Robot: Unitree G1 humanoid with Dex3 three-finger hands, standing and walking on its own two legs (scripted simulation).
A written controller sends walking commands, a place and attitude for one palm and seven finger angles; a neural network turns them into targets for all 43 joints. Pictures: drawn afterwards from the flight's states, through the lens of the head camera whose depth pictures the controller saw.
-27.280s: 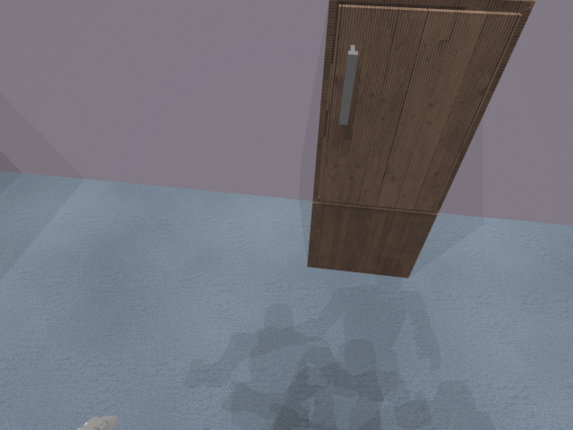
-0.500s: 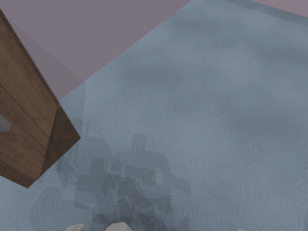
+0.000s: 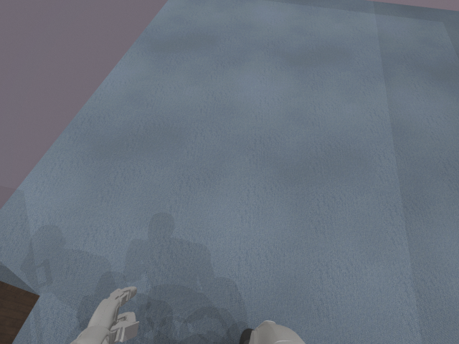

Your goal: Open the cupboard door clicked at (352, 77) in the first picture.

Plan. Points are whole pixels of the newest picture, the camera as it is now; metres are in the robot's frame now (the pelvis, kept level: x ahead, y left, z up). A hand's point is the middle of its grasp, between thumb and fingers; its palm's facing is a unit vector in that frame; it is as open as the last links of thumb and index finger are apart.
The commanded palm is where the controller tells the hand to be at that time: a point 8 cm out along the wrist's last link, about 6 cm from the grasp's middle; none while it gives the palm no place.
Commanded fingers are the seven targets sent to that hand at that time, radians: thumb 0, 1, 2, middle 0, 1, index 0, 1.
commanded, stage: walk to a spot facing it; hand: left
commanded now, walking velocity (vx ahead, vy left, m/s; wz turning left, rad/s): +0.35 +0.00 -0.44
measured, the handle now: out of the picture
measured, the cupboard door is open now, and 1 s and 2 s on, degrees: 40 40 40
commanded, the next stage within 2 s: turn to face it in 1.04 s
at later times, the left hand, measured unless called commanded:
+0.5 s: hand (153, 313) +0.19 +0.15 -0.14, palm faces -0.04 -0.98 -0.19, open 7.3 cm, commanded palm none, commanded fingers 0.00 0.90 0.90 -0.20 -0.30 -0.20 -0.30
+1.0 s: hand (209, 129) +0.68 +0.07 -0.14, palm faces -0.38 -0.90 -0.20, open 7.4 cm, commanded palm none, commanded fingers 0.00 0.90 0.90 -0.20 -0.30 -0.20 -0.30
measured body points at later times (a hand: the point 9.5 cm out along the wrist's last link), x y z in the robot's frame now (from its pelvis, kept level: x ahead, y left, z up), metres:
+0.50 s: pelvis +0.24 -0.02 +0.02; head +0.28 -0.03 +0.47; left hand +0.19 +0.21 -0.13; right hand +0.36 -0.26 -0.11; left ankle +0.36 +0.09 -0.68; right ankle +0.08 -0.06 -0.71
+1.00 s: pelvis +0.50 -0.07 +0.02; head +0.53 -0.09 +0.47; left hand +0.70 +0.11 -0.12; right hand +0.30 -0.23 -0.12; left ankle +0.38 +0.06 -0.71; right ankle +0.58 -0.21 -0.68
